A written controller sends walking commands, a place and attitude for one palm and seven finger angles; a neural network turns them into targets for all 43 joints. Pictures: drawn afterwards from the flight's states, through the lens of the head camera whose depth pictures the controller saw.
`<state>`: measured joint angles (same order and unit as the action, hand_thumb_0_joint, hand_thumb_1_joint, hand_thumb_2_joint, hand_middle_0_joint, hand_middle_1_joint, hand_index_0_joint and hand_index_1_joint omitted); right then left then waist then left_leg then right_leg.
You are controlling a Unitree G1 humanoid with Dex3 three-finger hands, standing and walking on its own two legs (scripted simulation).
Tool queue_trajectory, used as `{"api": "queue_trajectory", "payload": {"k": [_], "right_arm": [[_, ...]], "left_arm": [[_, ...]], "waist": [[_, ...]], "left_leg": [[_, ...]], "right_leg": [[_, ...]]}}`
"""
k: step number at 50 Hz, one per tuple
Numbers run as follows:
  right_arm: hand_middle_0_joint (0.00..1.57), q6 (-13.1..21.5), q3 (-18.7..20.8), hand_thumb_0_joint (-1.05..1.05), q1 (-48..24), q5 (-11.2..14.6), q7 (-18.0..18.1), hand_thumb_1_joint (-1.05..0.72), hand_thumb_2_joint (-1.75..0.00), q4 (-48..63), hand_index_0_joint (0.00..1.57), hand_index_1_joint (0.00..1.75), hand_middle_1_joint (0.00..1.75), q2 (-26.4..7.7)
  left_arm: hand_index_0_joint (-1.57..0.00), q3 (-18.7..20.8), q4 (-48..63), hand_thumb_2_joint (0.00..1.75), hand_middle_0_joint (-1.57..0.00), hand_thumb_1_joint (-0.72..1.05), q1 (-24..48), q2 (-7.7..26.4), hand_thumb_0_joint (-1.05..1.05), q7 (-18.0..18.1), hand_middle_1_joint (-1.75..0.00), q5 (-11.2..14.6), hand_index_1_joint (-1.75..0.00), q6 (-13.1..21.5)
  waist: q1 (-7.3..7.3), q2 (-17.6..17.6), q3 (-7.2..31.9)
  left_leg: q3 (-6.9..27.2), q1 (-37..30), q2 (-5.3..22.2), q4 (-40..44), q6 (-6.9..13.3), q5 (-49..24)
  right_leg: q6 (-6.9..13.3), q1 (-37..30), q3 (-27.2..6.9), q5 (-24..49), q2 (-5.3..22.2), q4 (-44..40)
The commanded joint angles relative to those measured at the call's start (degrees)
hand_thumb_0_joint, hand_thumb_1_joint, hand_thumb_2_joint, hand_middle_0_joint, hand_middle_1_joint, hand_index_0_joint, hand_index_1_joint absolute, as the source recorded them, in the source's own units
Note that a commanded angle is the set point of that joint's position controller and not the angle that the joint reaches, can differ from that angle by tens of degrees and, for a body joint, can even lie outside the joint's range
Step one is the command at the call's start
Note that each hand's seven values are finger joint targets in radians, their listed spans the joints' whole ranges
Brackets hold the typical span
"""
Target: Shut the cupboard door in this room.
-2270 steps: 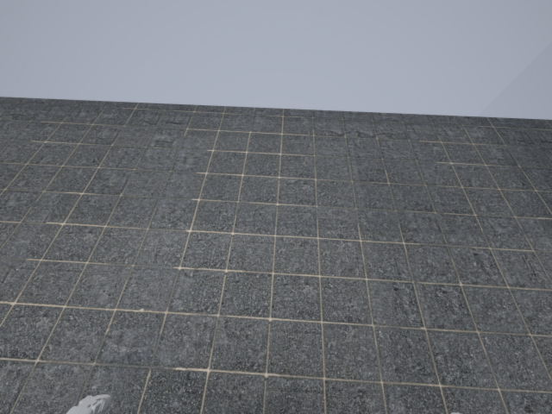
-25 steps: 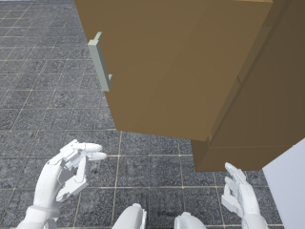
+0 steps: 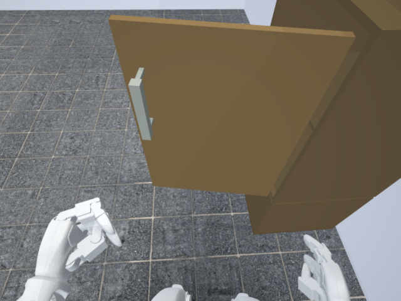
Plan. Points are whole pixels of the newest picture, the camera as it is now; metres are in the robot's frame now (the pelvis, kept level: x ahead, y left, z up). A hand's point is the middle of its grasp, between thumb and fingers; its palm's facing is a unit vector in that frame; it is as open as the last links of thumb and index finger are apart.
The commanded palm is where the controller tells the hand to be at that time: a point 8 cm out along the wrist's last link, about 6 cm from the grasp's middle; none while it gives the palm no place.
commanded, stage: raise the hand and make a fist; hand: left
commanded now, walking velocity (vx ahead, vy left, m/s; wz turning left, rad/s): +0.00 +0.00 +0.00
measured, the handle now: (144, 106) +0.49 +0.17 +0.10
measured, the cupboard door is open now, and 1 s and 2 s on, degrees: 80 80 80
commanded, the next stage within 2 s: bring the fist close to the handle in 0.76 s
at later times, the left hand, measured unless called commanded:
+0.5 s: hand (90, 220) +0.23 +0.20 +0.10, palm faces +0.00 -1.00 -0.03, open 3.1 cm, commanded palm +0.20 +0.25 +0.10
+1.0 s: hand (106, 217) +0.23 +0.17 +0.10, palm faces +0.03 -1.00 -0.06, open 3.1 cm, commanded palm +0.22 +0.22 +0.10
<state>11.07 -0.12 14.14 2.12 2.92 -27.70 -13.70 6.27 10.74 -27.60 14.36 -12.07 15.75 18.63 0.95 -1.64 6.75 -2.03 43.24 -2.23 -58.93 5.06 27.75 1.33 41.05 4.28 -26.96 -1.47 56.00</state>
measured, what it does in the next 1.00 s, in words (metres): stands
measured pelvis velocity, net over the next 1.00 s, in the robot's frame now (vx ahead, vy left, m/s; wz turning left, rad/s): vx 0.00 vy -0.02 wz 0.02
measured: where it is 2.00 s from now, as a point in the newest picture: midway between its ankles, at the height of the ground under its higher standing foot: outside the picture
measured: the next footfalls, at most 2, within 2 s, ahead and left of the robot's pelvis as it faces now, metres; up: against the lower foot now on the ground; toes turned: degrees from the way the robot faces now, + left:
none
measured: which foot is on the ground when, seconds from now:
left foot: down 0.00-1.00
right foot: down 0.00-1.00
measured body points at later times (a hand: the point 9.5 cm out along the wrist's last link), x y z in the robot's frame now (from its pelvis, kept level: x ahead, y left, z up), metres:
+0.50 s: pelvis +0.00 +0.01 +0.02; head +0.03 +0.01 +0.47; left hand +0.22 +0.25 +0.10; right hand +0.17 -0.22 -0.05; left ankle +0.01 +0.06 -0.67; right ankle +0.01 -0.11 -0.67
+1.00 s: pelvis +0.00 -0.02 +0.02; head +0.03 -0.02 +0.47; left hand +0.22 +0.23 +0.11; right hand +0.19 -0.24 -0.05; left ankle +0.01 +0.06 -0.67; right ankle +0.01 -0.11 -0.67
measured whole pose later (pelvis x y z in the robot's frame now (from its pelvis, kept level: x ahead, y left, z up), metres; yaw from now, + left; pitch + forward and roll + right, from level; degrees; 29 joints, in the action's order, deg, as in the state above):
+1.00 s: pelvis +0.00 -0.02 +0.02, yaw +1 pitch +8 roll -2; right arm 11.8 -2.8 14.9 1.8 2.7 -29.8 -14.7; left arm 9.0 4.5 -18.1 15.4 -12.9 16.4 14.7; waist 1.1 -2.4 4.9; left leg -0.5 34.9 -2.1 -51.8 3.5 24.7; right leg 2.8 32.6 5.3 -24.5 -2.0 49.2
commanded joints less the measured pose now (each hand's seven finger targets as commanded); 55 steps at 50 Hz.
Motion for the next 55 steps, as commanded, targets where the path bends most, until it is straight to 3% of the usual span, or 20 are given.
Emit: {"api": "queue_trajectory", "payload": {"k": [1,6,9,10,12,15,20,24,28,30,32,37,40,43,45,47,49,50,53,55], "right_arm": [[0.20,2.3,1.8,0.00,-1.5,0.0,0.2,-0.90,-0.90,8.8,0.20,0.30,0.30,-7.2],[0.20,2.3,1.4,0.00,-1.0,0.5,0.1,-0.90,-0.90,9.2,0.20,0.30,0.30,-8.6],[0.20,2.9,1.1,0.00,-1.4,0.4,0.5,-0.90,-0.90,9.4,0.20,0.30,0.30,-8.4],[0.20,2.9,0.9,0.00,-1.5,0.1,0.6,-0.90,-0.90,9.2,0.20,0.30,0.30,-8.6],[0.20,3.2,0.5,0.00,-1.9,0.2,0.5,-0.90,-0.90,9.2,0.20,0.30,0.30,-7.6],[0.20,3.5,0.1,0.00,-2.0,-0.2,0.4,-0.90,-0.90,7.9,0.20,0.30,0.30,-7.6],[0.20,3.9,0.5,0.00,-1.3,0.5,0.1,-0.90,-0.90,6.6,0.20,0.30,0.30,-8.6],[0.20,4.2,1.0,0.00,-1.4,0.6,0.3,-0.90,-0.90,7.5,0.20,0.30,0.30,-9.0],[0.20,4.6,0.7,0.00,-2.1,-0.1,0.1,-0.90,-0.90,7.7,0.20,0.30,0.30,-8.0],[0.20,4.7,0.5,0.00,-2.0,-0.4,-0.1,-0.90,-0.90,7.0,0.20,0.30,0.30,-7.9],[0.20,4.7,0.5,0.00,-2.0,-0.5,-0.3,-0.90,-0.90,6.5,0.20,0.30,0.30,-7.7],[0.20,4.1,1.0,0.00,-1.3,0.2,-0.5,-0.90,-0.90,6.2,0.20,0.30,0.30,-8.7],[0.20,3.9,1.3,0.00,-1.0,0.3,0.0,-0.90,-0.90,6.9,0.20,0.30,0.30,-9.0],[0.20,3.7,1.0,0.00,-2.0,0.1,0.3,-0.90,-0.90,7.6,0.20,0.30,0.30,-8.2],[0.20,3.6,0.6,0.00,-2.0,-0.3,0.7,-0.90,-0.90,6.7,0.20,0.30,0.30,-8.0],[0.20,3.8,0.2,0.00,-2.3,-0.3,0.5,-0.90,-0.90,5.8,0.20,0.30,0.30,-7.6],[0.20,3.7,0.4,0.00,-2.2,-0.2,0.5,-0.90,-0.90,4.8,0.20,0.30,0.30,-7.9],[0.20,3.6,0.4,0.00,-2.1,-0.2,0.5,-0.90,-0.90,4.6,0.20,0.30,0.30,-8.1],[0.20,3.4,0.7,0.00,-1.5,0.4,0.5,-0.90,-0.90,4.7,0.20,0.30,0.30,-8.6],[0.20,3.1,0.8,0.00,-1.0,0.5,0.8,-0.90,-0.90,4.6,0.20,0.30,0.30,-8.9]], "left_arm": [[-1.26,4.0,11.6,0.90,-1.26,0.90,2.4,3.2,0.00,2.2,-1.46,1.1,-1.46,3.5],[-1.30,0.1,7.5,0.90,-1.30,0.90,7.1,3.8,0.00,-1.5,-1.50,-0.8,-1.50,-1.0],[-1.30,4.5,10.2,0.90,-1.30,0.90,10.2,7.8,0.00,-1.5,-1.50,-0.4,-1.50,-1.7],[-1.30,7.4,11.2,0.90,-1.30,0.90,11.3,10.7,0.00,-0.7,-1.50,-0.2,-1.50,-1.6],[-1.30,8.7,13.8,0.90,-1.30,0.90,12.2,10.2,0.00,0.5,-1.50,0.5,-1.50,-0.6],[-1.30,9.1,12.8,0.90,-1.30,0.90,12.5,9.4,0.00,1.5,-1.50,1.6,-1.50,0.4],[-1.30,3.4,2.7,0.90,-1.30,0.90,10.5,4.1,0.00,-1.7,-1.50,1.1,-1.50,-3.3],[-1.30,5.2,4.2,0.90,-1.30,0.90,11.2,7.0,0.00,-3.6,-1.50,1.1,-1.50,-5.7],[-1.30,9.7,11.4,0.90,-1.30,0.90,13.4,10.2,0.00,-0.8,-1.50,1.4,-1.50,-2.2],[-1.30,10.5,12.6,0.90,-1.30,0.90,13.7,10.5,0.00,0.9,-1.50,1.6,-1.50,0.3],[-1.30,8.7,11.0,0.90,-1.30,0.90,13.1,8.2,0.00,1.4,-1.50,1.7,-1.50,1.8],[-1.30,3.6,4.1,0.90,-1.30,0.90,10.2,4.7,0.00,-1.8,-1.50,0.9,-1.50,-0.8],[-1.30,5.9,4.8,0.90,-1.30,0.90,10.1,8.0,0.00,-3.2,-1.50,1.1,-1.50,-3.2],[-1.30,8.4,9.4,0.90,-1.30,0.90,12.6,9.5,0.00,-2.6,-1.50,1.9,-1.50,-2.4],[-1.30,10.1,11.0,0.90,-1.30,0.90,17.8,11.1,0.00,-0.9,-1.50,2.2,-1.50,-0.4],[-1.30,8.6,8.5,0.90,-1.30,0.90,20.9,8.7,0.00,0.0,-1.50,2.2,-1.50,1.0],[-1.30,8.3,3.5,0.90,-1.30,0.90,21.9,8.0,0.00,0.0,-1.50,2.0,-1.50,1.6],[-1.30,6.8,2.5,0.90,-1.30,0.90,23.2,7.3,0.00,-0.5,-1.50,1.8,-1.50,1.4],[-1.30,3.8,-1.6,0.90,-1.30,0.90,23.3,5.9,0.00,-3.0,-1.50,1.2,-1.50,-1.4],[-1.30,4.8,-3.5,0.90,-1.30,0.90,24.8,7.8,0.00,-3.8,-1.50,1.1,-1.50,-3.5]], "waist": [[-0.60,-1.6,7.6],[-2.06,-1.8,4.3],[-0.74,-3.0,7.5],[-0.14,-3.9,8.1],[0.51,-5.2,9.9],[0.31,-4.7,8.3],[-1.38,-0.7,2.8],[-0.34,0.7,5.7],[1.02,-3.2,9.3],[0.97,-3.4,8.5],[0.04,-3.6,6.9],[-1.40,-1.5,4.2],[-0.89,0.9,7.1],[-0.17,0.1,9.4],[-0.41,-1.1,8.6],[-1.34,-2.0,6.3],[-1.88,-0.6,4.8],[-2.31,0.5,5.0],[-2.12,-1.1,7.0],[-1.92,0.7,8.3]], "left_leg": [[9.5,-12.6,3.7,14.1,-6.0,-15.8],[11.0,-12.6,4.1,16.6,-5.9,-9.8],[11.6,-15.2,3.9,18.1,-6.2,-9.3],[11.5,-15.4,3.7,18.2,-6.1,-9.3],[11.9,-18.2,4.0,19.3,-7.0,-11.9],[11.7,-18.8,4.0,19.4,-7.2,-14.3],[10.9,-15.9,3.8,19.8,-6.4,-11.9],[9.5,-16.0,3.1,19.6,-5.9,-13.7],[8.4,-18.3,2.8,18.9,-6.0,-18.0],[8.7,-18.3,2.9,18.7,-6.3,-17.8],[8.0,-17.5,2.8,18.0,-5.9,-16.8],[7.4,-14.5,2.5,17.0,-4.8,-13.0],[6.6,-14.1,2.0,16.3,-4.0,-14.7],[6.0,-15.2,1.8,15.9,-3.9,-16.9],[6.0,-14.9,1.9,15.4,-4.0,-16.8],[6.3,-14.6,1.9,15.3,-4.2,-15.2],[6.1,-13.1,1.9,14.9,-4.0,-12.4],[6.1,-12.7,1.8,14.6,-3.7,-12.2],[5.5,-13.1,1.6,14.7,-3.6,-12.8],[5.3,-12.7,1.6,14.4,-3.2,-14.0]], "right_leg": [[0.8,-3.7,0.8,10.8,-1.1,-6.8],[0.7,-3.2,0.5,7.8,-0.8,-9.2],[1.0,-5.8,0.1,8.1,-0.7,-9.9],[1.1,-6.8,-0.1,8.4,-0.8,-10.0],[1.3,-7.8,0.3,9.4,-0.8,-9.9],[1.2,-8.2,0.5,10.7,-1.1,-10.7],[0.8,-8.3,0.5,10.4,-0.8,-13.0],[0.7,-11.0,0.0,12.0,-0.4,-13.8],[1.2,-12.9,-0.4,14.0,-0.4,-13.0],[1.4,-12.3,-0.4,13.5,-0.7,-12.5],[1.2,-10.9,-0.5,13.1,-0.6,-12.5],[0.7,-9.8,-1.1,11.6,-0.3,-13.7],[0.6,-12.8,-2.2,13.7,0.0,-14.4],[0.5,-14.6,-2.6,15.7,0.1,-14.1],[0.7,-14.1,-2.8,15.4,-0.1,-13.7],[0.7,-11.6,-2.4,13.7,-0.1,-13.4],[0.6,-10.0,-2.8,10.9,-0.1,-14.0],[0.4,-10.3,-3.2,10.6,0.0,-14.3],[0.2,-11.6,-3.9,11.8,0.6,-14.9],[-0.1,-13.5,-5.0,13.4,0.9,-15.6]]}}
